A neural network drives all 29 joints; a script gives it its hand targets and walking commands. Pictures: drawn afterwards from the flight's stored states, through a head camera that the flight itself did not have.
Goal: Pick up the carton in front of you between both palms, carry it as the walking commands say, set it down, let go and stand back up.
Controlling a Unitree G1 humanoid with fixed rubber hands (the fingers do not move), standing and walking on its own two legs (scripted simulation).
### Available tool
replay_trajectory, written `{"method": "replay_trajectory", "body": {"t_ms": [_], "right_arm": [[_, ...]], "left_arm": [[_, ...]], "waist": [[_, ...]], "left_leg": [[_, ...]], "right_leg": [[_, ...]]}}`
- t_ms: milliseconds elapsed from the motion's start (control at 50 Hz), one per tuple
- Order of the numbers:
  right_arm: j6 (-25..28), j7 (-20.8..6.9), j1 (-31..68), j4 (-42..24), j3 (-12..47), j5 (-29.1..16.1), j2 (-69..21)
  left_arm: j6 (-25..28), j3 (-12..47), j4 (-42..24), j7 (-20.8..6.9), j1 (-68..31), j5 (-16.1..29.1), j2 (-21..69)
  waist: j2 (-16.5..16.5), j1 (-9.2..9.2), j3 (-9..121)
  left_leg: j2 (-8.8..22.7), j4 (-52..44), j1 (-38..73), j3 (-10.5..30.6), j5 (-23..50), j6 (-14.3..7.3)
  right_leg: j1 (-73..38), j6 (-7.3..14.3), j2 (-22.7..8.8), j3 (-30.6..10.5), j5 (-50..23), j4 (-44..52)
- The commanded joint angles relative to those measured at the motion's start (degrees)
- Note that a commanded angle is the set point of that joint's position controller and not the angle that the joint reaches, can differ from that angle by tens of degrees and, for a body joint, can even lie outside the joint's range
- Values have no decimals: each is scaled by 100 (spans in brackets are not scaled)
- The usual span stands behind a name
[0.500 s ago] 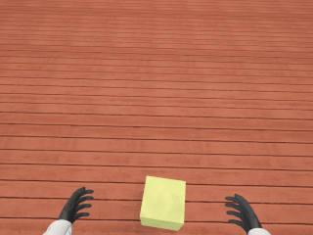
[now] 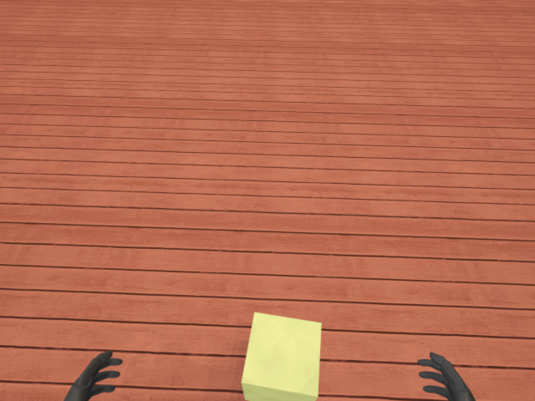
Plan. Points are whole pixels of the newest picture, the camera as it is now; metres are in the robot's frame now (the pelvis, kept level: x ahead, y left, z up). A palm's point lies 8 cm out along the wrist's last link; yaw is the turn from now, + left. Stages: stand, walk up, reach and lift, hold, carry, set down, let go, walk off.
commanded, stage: stand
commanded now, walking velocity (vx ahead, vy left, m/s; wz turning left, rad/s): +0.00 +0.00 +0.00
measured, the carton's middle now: (281, 362) +0.34 -0.04 -0.65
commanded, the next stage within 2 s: none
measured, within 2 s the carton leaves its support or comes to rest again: neither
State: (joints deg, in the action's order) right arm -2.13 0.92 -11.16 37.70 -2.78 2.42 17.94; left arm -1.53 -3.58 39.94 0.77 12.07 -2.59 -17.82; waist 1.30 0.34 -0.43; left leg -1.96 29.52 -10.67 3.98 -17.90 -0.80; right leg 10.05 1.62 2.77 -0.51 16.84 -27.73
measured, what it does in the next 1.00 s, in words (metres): stands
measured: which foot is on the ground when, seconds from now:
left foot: down 0.00-1.00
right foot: down 0.00-1.00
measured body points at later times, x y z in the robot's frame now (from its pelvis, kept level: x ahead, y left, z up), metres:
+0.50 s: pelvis +0.00 +0.00 +0.01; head +0.00 -0.01 +0.45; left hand +0.12 +0.30 -0.10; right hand +0.14 -0.30 -0.10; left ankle -0.02 +0.11 -0.74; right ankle -0.02 -0.10 -0.74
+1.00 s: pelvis -0.01 +0.00 +0.01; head -0.01 -0.01 +0.46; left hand +0.08 +0.31 -0.10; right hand +0.11 -0.31 -0.10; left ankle -0.02 +0.11 -0.74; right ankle -0.02 -0.10 -0.74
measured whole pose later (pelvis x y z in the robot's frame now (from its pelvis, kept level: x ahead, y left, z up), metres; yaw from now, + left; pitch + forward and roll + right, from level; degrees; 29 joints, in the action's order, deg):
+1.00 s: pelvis -0.01 +0.00 +0.01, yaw +2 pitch -3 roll +0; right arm 0.8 1.5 -9.0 54.7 0.0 1.6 21.6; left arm 0.1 -2.0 56.9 0.7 7.6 -1.1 -20.9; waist 0.6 0.7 -1.4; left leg -2.2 21.7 -5.9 5.5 -13.0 -0.5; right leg 4.9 1.7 1.9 0.9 12.8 -20.3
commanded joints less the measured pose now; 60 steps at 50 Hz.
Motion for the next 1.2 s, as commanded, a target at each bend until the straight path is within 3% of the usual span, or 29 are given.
{"method": "replay_trajectory", "body": {"t_ms": [0,20,60,80,100,120,160,180,240,260,280,340,440,540,560,580,620,720,780,800,820,840,940,980,1060,1080,1100,1160,1180], "right_arm": [[190,26,466,-228,-136,-6,705],[216,28,457,-193,-161,3,830],[215,32,242,-8,-134,19,840],[220,48,257,102,-114,-4,912],[249,70,135,176,-142,1,935],[255,54,281,166,-116,-21,895],[267,64,424,203,-139,-14,1025],[287,75,393,304,-113,-1,1023],[292,63,446,392,-66,-3,950],[311,63,416,429,-79,-8,1038],[322,69,506,440,-65,-15,987],[334,104,347,618,-46,-59,1055],[325,114,411,783,6,-45,1092],[332,88,431,959,-3,-102,1189],[324,92,407,1028,4,-69,1146],[311,89,444,1001,15,-76,1173],[326,90,494,1095,18,-61,1123],[318,125,376,1229,63,-72,1186],[324,106,427,1261,70,-57,1175],[338,94,402,1268,59,-58,1190],[339,75,486,1281,62,-74,1247],[332,70,470,1331,79,-90,1279],[377,99,478,1377,65,-66,1389],[351,101,430,1446,59,-69,1368],[331,75,357,1454,120,-116,1290],[328,69,458,1538,111,-140,1286],[348,77,411,1533,127,-141,1286],[332,53,506,1573,90,-111,1412],[328,61,560,1533,133,-109,1322]], "left_arm": [[193,-170,-221,33,-335,-25,-808],[188,-148,-162,31,-372,-12,-815],[170,-183,15,73,-283,1,-919],[176,-109,55,75,-293,17,-883],[202,-142,125,68,-251,-13,-891],[205,-151,122,69,-330,39,-943],[185,-119,175,85,-372,65,-877],[198,-82,247,74,-413,71,-910],[196,-104,403,77,-367,42,-1037],[195,-110,450,75,-358,97,-1023],[174,-93,494,71,-508,35,-1076],[231,-52,596,56,-481,106,-980],[209,-60,775,74,-521,105,-1074],[199,-62,971,75,-523,144,-1118],[197,-62,1002,81,-530,143,-1088],[187,-37,974,83,-671,117,-1100],[202,-44,1010,86,-645,127,-1079],[219,-40,1156,64,-619,108,-1172],[196,-6,1255,33,-804,94,-1104],[215,-48,1278,43,-649,102,-1145],[215,-38,1323,37,-690,120,-1234],[208,-48,1352,21,-673,153,-1262],[208,11,1374,-9,-784,149,-1066],[217,-17,1489,24,-652,121,-1313],[243,24,1516,22,-607,180,-1225],[251,11,1533,32,-631,149,-1337],[236,22,1504,13,-677,176,-1311],[228,32,1580,28,-682,157,-1301],[215,33,1578,25,-826,148,-1337]], "waist": [[-163,-7,406],[-46,20,248],[-302,4,220],[-72,-33,438],[-111,-74,235],[-8,14,339],[-132,81,133],[-74,-1,292],[-258,111,282],[-56,80,158],[-266,37,137],[74,-13,212],[-223,59,204],[-22,41,335],[-139,60,303],[84,21,238],[-239,56,40],[28,37,12],[-256,14,-145],[-194,89,-111],[-162,38,100],[82,67,-108],[-126,56,112],[-255,-4,68],[13,3,-47],[1,50,124],[-321,55,76],[-146,57,14],[-111,-26,69]], "left_leg": [[530,-377,141,398,1645,38],[517,-459,113,410,1526,43],[509,-424,202,442,1674,-13],[505,-392,308,412,1796,25],[526,-472,208,451,1725,-12],[540,-517,212,455,1642,6],[505,-514,117,456,1657,21],[578,-552,225,481,1791,26],[563,-596,168,514,1733,-21],[568,-640,101,524,1552,-2],[542,-630,192,523,1651,23],[592,-657,264,554,2076,-6],[589,-668,352,516,1981,10],[604,-747,356,603,1995,-45],[616,-758,342,541,1944,-41],[574,-813,312,562,1899,11],[587,-894,271,540,1782,-8],[636,-952,175,588,1679,-79],[597,-1069,137,659,1288,-43],[629,-1062,131,706,1296,-82],[626,-1127,234,729,1208,-55],[636,-1137,149,692,1263,-80],[662,-1042,199,714,1612,-89],[640,-1016,255,715,1601,-104],[652,-1017,224,696,1923,-95],[666,-1009,299,739,1836,-86],[683,-998,257,713,1849,-91],[638,-1059,204,726,1791,-109],[597,-1076,233,699,1846,-68]], "right_leg": [[-108,-200,-562,-405,-1522,416],[-11,-191,-609,-407,-1366,447],[48,-173,-605,-418,-1549,482],[-59,-137,-638,-509,-1622,507],[-100,-107,-684,-473,-1450,485],[-176,-136,-671,-491,-1341,533],[-74,-146,-626,-432,-1297,542],[-158,-108,-701,-481,-1402,578],[-376,-108,-689,-460,-1491,580],[-290,-111,-726,-529,-1362,670],[-219,-125,-681,-496,-1398,672],[-296,-71,-756,-558,-1659,630],[-360,-89,-736,-510,-1690,661],[-578,-43,-797,-569,-1844,773],[-648,-55,-825,-612,-1792,793],[-579,-62,-790,-561,-1747,822],[-469,-108,-723,-507,-1585,855],[-666,5,-864,-634,-1417,946],[-492,-21,-812,-568,-869,1067],[-495,-9,-770,-551,-846,1075],[-628,-22,-805,-595,-904,1089],[-568,-13,-824,-628,-894,1085],[-686,-53,-840,-524,-1100,1041],[-655,29,-879,-615,-1150,1078],[-618,-39,-877,-607,-1271,1018],[-697,-23,-875,-583,-1250,1062],[-712,-25,-864,-551,-1383,1025],[-758,-53,-860,-547,-1284,1074],[-770,-77,-844,-521,-1328,1069]]}}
